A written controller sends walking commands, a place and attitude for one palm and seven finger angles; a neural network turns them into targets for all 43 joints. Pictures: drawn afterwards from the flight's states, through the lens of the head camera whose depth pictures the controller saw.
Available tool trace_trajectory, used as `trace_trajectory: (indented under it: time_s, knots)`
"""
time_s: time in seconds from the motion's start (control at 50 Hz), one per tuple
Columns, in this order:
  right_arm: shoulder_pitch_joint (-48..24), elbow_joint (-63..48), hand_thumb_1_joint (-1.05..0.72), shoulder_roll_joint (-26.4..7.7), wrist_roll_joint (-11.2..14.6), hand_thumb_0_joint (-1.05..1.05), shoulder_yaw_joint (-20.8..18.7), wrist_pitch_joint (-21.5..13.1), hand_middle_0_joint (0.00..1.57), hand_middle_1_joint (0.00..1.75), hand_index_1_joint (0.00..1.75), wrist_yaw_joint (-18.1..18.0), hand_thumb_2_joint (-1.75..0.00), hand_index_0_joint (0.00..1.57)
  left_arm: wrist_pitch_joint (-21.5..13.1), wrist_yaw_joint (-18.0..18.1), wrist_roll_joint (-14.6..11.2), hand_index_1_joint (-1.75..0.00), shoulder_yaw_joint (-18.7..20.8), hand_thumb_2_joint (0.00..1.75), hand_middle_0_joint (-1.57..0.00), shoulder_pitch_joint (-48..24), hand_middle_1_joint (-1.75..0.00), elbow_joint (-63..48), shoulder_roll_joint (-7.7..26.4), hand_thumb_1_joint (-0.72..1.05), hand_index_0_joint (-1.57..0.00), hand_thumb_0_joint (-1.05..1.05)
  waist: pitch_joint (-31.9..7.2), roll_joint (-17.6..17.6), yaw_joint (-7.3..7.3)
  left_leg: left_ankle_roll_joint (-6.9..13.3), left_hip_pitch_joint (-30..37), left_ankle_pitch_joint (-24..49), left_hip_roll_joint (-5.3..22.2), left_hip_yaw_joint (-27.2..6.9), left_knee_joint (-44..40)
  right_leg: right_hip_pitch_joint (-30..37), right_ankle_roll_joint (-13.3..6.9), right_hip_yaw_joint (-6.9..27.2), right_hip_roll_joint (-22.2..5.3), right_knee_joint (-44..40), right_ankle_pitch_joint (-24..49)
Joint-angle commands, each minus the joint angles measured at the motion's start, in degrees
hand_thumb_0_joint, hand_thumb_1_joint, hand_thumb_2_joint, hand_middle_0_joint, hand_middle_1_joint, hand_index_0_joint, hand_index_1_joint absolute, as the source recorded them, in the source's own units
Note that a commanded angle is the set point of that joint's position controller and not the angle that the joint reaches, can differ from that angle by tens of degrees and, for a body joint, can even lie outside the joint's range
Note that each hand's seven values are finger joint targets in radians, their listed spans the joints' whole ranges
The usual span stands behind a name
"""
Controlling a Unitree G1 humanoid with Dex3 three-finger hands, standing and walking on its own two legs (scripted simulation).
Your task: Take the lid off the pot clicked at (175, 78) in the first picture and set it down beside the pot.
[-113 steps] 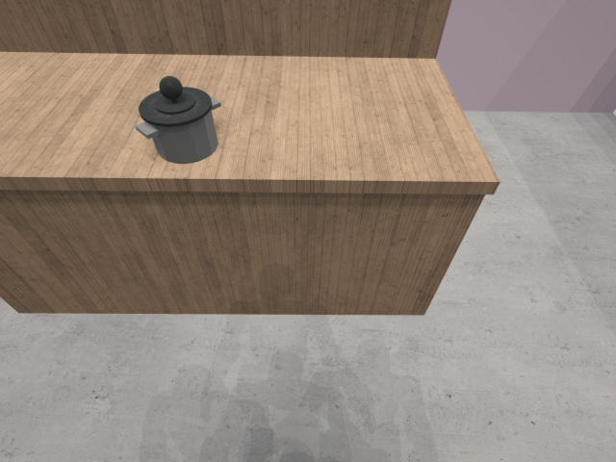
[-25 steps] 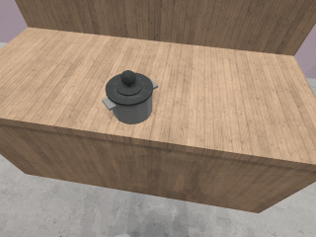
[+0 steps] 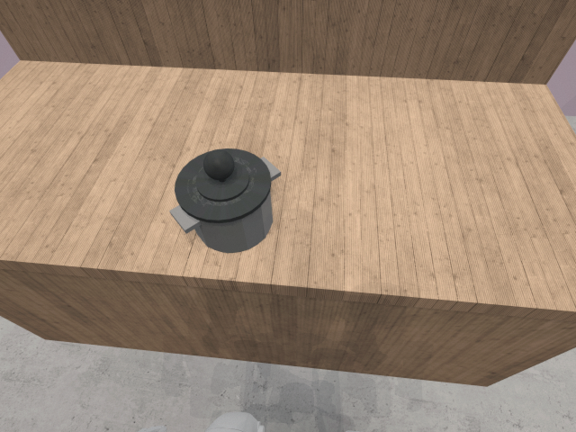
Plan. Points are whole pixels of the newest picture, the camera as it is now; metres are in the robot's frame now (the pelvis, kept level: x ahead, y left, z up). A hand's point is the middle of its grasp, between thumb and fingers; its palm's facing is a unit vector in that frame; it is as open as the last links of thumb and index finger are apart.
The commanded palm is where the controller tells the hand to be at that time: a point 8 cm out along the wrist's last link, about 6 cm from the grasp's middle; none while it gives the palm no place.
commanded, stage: come to a stop and stand still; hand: left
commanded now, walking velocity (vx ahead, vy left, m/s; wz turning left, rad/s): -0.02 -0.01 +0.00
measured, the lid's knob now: (219, 164) +0.48 +0.14 +0.07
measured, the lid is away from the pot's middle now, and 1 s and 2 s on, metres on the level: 0.00 0.00 0.00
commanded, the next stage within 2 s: look again from close up in 0.64 s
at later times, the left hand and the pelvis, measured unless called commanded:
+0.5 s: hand out of the picture -0.04 +0.26 -0.16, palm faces +0.00 -0.97 -0.26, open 7.4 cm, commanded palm none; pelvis -0.05 +0.06 +0.00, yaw -2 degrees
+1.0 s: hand out of the picture -0.03 +0.23 -0.17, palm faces +0.00 -0.98 -0.19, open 7.3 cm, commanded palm none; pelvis -0.02 +0.06 +0.00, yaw -1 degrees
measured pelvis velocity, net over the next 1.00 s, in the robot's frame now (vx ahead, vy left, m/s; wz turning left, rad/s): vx -0.02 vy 0.06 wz -0.02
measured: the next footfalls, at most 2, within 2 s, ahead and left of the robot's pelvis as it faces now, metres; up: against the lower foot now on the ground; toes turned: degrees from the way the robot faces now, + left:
left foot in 0.14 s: +0.01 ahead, +0.14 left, +0.00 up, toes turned +3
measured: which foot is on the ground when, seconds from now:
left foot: up 0.00-0.12, down 0.14-1.00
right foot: down 0.00-1.00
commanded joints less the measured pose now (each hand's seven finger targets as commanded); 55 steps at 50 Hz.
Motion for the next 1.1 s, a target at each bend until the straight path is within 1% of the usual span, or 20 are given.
trace_trajectory:
  time_s: [0.0, 0.04, 0.06, 0.08, 0.1, 0.12, 0.14, 0.16, 0.18, 0.22, 0.28, 0.3, 0.32, 0.34, 0.36, 0.38, 0.42, 0.5, 0.66, 1.08]
  knots:
    - [5.07, -2.61, -0.9, -2.3, -0.31, 0.0, 0.3, -0.71, 0.2, 0.3, 0.3, 0.5, -0.9, 0.2, -0.28, 1.26, 0.75, -0.3, 2.98, 0.9, -0.2, 4.69, -0.3, -2.68, 11.94, 0.9, -0.2, 0.0, -10.64, -8.93, 1.22, -0.12, 2.58, 0.31, 1.18, -0.72, -10.62, 9.05, -11.09, 13.61, -15.23, -8.28, 35.77]
    - [7.65, -2.07, -0.9, -1.96, -0.26, 0.0, 0.65, -1.24, 0.2, 0.3, 0.3, 0.67, -0.9, 0.2, -0.08, 1.09, 0.6, -0.3, 2.93, 0.9, -0.2, 4.35, -0.3, -2.48, 12.58, 0.9, -0.2, 0.0, -11.27, -8.53, 0.33, 0.24, 7.04, 5.08, 0.96, 1.07, -21.39, 7.81, -9.54, 13.67, -14.31, -7.96, 28.25]
    - [8.26, -6.52, -0.9, -5.39, 0.59, 0.0, -0.33, -3.09, 0.2, 0.3, 0.3, 0.41, -0.9, 0.2, -1.3, 3.21, 0.44, -0.3, 2.51, 0.9, -0.2, 4.08, -0.3, -3.77, 14.16, 0.9, -0.2, 0.0, -22.71, -4.94, -2.5, -0.56, 5.32, 5.16, -0.2, 4.02, -28.53, 21.9, -6.59, 16.24, -15.15, 3.19, 60.09]
    - [8.63, -8.06, -0.9, -3.89, 0.22, 0.0, 0.12, -3.43, 0.2, 0.3, 0.3, 0.46, -0.9, 0.2, -0.92, 2.67, -0.23, -0.3, 2.24, 0.9, -0.2, 6.16, -0.3, -5.58, 13.41, 0.9, -0.2, 0.0, -23.81, -1.11, -0.65, 1.99, 9.23, 14.57, 0.61, 2.16, -36.55, 18.44, -4.26, 10.99, -12.26, 6.74, 43.89]
    - [8.49, -8.47, -0.9, -5.32, -0.39, 0.0, 0.2, -3.36, 0.2, 0.3, 0.3, 0.29, -0.9, 0.2, -0.31, 2.01, -0.89, -0.3, 1.49, 0.9, -0.2, 5.25, -0.3, -5.15, 10.63, 0.9, -0.2, 0.0, -19.27, 4.54, -1.16, 3.17, 13.75, 22.26, 4.45, 0.77, -38.5, 9.74, -1.68, 6.92, -8.37, 6.84, 25.25]
    - [6.82, -10.52, -0.9, -7.05, -1.3, 0.0, 0.1, -3.5, 0.2, 0.3, 0.3, 0.44, -0.9, 0.2, 0.53, 1.37, -0.85, -0.3, 0.79, 0.9, -0.2, 4.7, -0.3, -5.44, 8.44, 0.9, -0.2, 0.0, -14.0, 13.37, -0.02, 5.96, 12.51, 28.07, 11.32, -6.68, -39.91, 0.41, 0.53, 2.1, -3.41, 8.47, 4.98]
    - [4.45, -12.48, -0.9, -9.44, -1.95, 0.0, 0.27, -2.59, 0.2, 0.3, 0.3, 0.66, -0.9, 0.2, 1.09, 1.02, -0.8, -0.3, 0.72, 0.9, -0.2, 5.38, -0.3, -6.06, 6.63, 0.9, -0.2, 0.0, -6.68, 12.04, 1.27, 9.63, 3.61, 24.9, 16.63, -10.05, -40.83, -1.66, 1.15, 0.42, -1.3, 8.77, -9.24]
    - [3.87, -13.22, -0.9, -8.14, -1.93, 0.0, 0.57, -2.85, 0.2, 0.3, 0.3, 0.64, -0.9, 0.2, 2.1, 0.66, -0.02, -0.3, 0.37, 0.9, -0.2, 3.59, -0.3, -5.79, 6.86, 0.9, -0.2, 0.0, -0.32, 17.0, 0.26, 10.12, -1.49, 20.57, 15.19, -13.56, -45.48, -3.69, 1.3, 0.91, 0.82, 15.0, -13.79]
    - [2.24, -13.54, -0.9, -8.06, -1.87, 0.0, 1.07, -2.8, 0.2, 0.3, 0.3, 0.56, -0.9, 0.2, 2.31, 0.38, -0.02, -0.3, 0.21, 0.9, -0.2, 4.47, -0.3, -5.55, 7.1, 0.9, -0.2, 0.0, 2.82, 15.43, 1.08, 10.93, -5.22, 16.8, 14.56, -12.96, -46.29, -4.48, 0.96, 3.19, 0.86, 19.2, -14.43]
    - [0.57, -13.99, -0.9, -7.36, -1.9, 0.0, 1.57, -2.73, 0.2, 0.3, 0.3, 0.9, -0.9, 0.2, 1.69, -0.2, -0.25, -0.3, 0.18, 0.9, -0.2, 6.36, -0.3, -4.68, 6.92, 0.9, -0.2, 0.0, 2.47, 7.75, 2.42, 11.03, -6.01, 13.93, 12.59, -10.62, -44.68, -2.64, 0.88, 3.68, 0.83, 18.96, -10.77]
    - [3.28, -13.62, -0.9, -7.58, -1.31, 0.0, 1.79, -3.11, 0.2, 0.3, 0.3, 0.9, -0.9, 0.2, 0.11, -0.5, -0.11, -0.3, -0.12, 0.9, -0.2, 9.81, -0.3, -4.17, 6.9, 0.9, -0.2, 0.0, -0.75, 1.28, 2.89, 8.48, -0.73, 6.83, 9.88, -9.15, -40.52, 1.36, 0.53, 5.59, -0.26, -0.28, -4.75]
    - [4.57, -13.42, -0.9, -6.41, -0.9, 0.0, 1.99, -3.09, 0.2, 0.3, 0.3, 0.96, -0.9, 0.2, -0.47, -0.42, -0.01, -0.3, -0.4, 0.9, -0.2, 9.4, -0.3, -4.1, 7.71, 0.9, -0.2, 0.0, -0.94, -1.48, 1.54, 6.63, 0.82, 4.02, 6.78, -7.26, -39.02, -0.31, -0.88, 10.26, -2.28, -4.98, -5.23]
    - [6.32, -12.82, -0.9, -5.38, -0.9, 0.0, 2.31, -2.92, 0.2, 0.3, 0.3, 1.01, -0.9, 0.2, -0.82, -0.55, -0.05, -0.3, -0.53, 0.9, -0.2, 8.38, -0.3, -4.33, 8.51, 0.9, -0.2, 0.0, -1.09, -0.52, 0.23, 5.7, 4.0, 4.5, 4.78, -6.07, -38.71, -3.2, -2.57, 12.78, -4.64, -7.82, -7.27]
    - [8.19, -12.42, -0.9, -5.22, -0.99, 0.0, 2.28, -2.83, 0.2, 0.3, 0.3, 1.15, -0.9, 0.2, -0.91, -0.67, 0.03, -0.3, -0.49, 0.9, -0.2, 8.05, -0.3, -4.64, 9.36, 0.9, -0.2, 0.0, -2.91, -1.25, -0.79, 5.3, 7.29, 2.03, 3.76, -5.01, -38.12, -6.94, -3.23, 14.66, -5.34, -9.62, -15.62]
    - [9.66, -11.68, -0.9, -5.6, -1.16, 0.0, 1.94, -2.56, 0.2, 0.3, 0.3, 1.17, -0.9, 0.2, -1.0, -0.55, 0.05, -0.3, -0.26, 0.9, -0.2, 7.0, -0.3, -4.78, 9.64, 0.9, -0.2, 0.0, -3.55, -6.62, -1.56, 5.3, 9.21, 2.98, 3.85, -4.19, -36.62, -8.33, -2.8, 14.69, -5.06, -10.12, -18.69]
    - [10.95, -11.19, -0.9, -5.73, -1.24, 0.0, 1.71, -2.59, 0.2, 0.3, 0.3, 1.23, -0.9, 0.2, -1.0, -0.46, -0.01, -0.3, -0.32, 0.9, -0.2, 6.65, -0.3, -4.97, 9.17, 0.9, -0.2, 0.0, -3.53, -8.77, -1.91, 5.43, 10.32, 4.07, 3.97, -3.92, -36.62, -9.27, -2.47, 14.48, -4.92, -10.64, -19.69]
    - [11.72, -10.32, -0.9, -5.39, -1.2, 0.0, 1.99, -3.05, 0.2, 0.3, 0.3, 1.27, -0.9, 0.2, -1.01, -0.48, -0.08, -0.3, -0.48, 0.9, -0.2, 7.17, -0.3, -4.74, 8.62, 0.9, -0.2, 0.0, -3.48, -6.72, -1.74, 5.86, 10.46, 4.98, 4.92, -4.75, -39.56, -8.19, -1.89, 12.57, -3.82, -9.82, -16.63]
    - [9.86, -8.98, -0.9, -5.91, -1.05, 0.0, 2.65, -4.21, 0.2, 0.3, 0.3, 1.16, -0.9, 0.2, -1.17, -0.5, -0.28, -0.3, -0.99, 0.9, -0.2, 11.04, -0.3, -2.58, 6.75, 0.9, -0.2, 0.0, -3.13, 2.19, 0.36, 6.25, 5.77, 3.18, 7.28, -8.29, -45.83, -1.44, -0.9, 9.21, -2.0, -5.88, -5.74]
    - [12.08, -4.73, -0.9, -4.98, -0.8, 0.0, 3.21, -4.35, 0.2, 0.3, 0.3, 0.93, -0.9, 0.2, -1.42, -0.38, -0.32, -0.3, -1.62, 0.9, -0.2, 13.12, -0.3, 1.24, 5.39, 0.9, -0.2, 0.0, -2.11, -0.25, 0.65, 6.01, 6.2, 3.77, 6.95, -7.66, -46.65, -0.13, -0.96, 8.96, -3.01, -7.28, -4.38]
    - [14.48, 1.94, -0.9, -1.93, -0.53, 0.0, 4.05, -5.37, 0.2, 0.3, 0.3, -0.22, -0.9, 0.2, -2.01, 0.28, -0.71, -0.3, -2.1, 0.9, -0.2, 13.32, -0.3, 6.13, 3.2, 0.9, -0.2, 0.0, -3.46, -0.4, 0.34, 5.54, 14.37, 26.29, 6.9, -3.8, -41.71, 2.85, -0.61, 9.07, -4.47, -7.31, 8.88]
